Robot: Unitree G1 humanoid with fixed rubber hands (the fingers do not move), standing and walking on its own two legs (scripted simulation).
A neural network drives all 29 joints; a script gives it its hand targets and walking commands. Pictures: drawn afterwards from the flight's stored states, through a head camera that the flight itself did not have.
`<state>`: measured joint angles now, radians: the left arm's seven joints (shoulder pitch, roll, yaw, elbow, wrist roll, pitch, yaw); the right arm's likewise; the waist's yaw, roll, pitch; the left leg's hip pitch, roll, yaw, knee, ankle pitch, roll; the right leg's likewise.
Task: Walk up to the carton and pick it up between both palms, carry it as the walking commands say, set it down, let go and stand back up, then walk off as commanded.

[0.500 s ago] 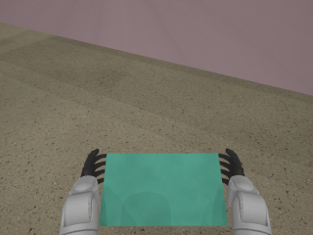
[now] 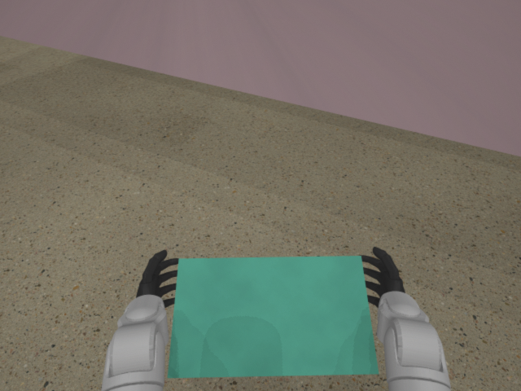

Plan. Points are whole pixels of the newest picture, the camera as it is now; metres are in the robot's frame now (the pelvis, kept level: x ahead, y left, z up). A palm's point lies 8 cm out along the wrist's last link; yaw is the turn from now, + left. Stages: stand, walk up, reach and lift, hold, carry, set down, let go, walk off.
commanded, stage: carry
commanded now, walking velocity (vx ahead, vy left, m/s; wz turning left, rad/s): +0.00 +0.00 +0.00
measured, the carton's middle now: (269, 316) +0.29 +0.00 -0.05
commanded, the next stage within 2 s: none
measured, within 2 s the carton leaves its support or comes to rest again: neither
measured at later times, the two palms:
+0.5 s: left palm (156, 300) +0.25 +0.15 +0.08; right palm (433, 327) +0.20 -0.20 +0.09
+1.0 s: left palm (225, 325) +0.21 +0.06 +0.09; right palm out of the picture +0.09 -0.28 +0.09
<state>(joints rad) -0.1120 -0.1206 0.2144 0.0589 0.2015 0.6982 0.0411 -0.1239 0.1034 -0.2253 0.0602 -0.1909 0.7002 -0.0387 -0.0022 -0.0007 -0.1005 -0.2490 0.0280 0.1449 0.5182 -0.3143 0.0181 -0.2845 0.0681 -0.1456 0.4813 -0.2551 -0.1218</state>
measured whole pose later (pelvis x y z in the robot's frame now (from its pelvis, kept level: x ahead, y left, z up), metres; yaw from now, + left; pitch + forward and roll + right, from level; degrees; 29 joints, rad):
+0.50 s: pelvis -0.01 +0.00 -0.01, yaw -6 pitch +5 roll +0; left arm 0.01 -0.13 0.13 -0.51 0.10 1.09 0.13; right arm 0.02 0.13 -0.15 -0.52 -0.07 1.08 -0.14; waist -0.02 -0.02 -0.12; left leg -0.35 0.07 0.20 0.65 -0.38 0.02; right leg -0.42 0.10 -0.07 0.61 -0.28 -0.12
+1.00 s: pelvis -0.07 -0.02 +0.00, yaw -22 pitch +5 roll +1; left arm 0.03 -0.13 0.12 -0.56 0.11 1.14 0.14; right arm 0.00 0.13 -0.14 -0.54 -0.08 1.14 -0.14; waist 0.00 -0.03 -0.10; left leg -0.51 0.05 0.05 0.97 -0.50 -0.10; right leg -0.46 0.06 0.01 0.55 -0.18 -0.08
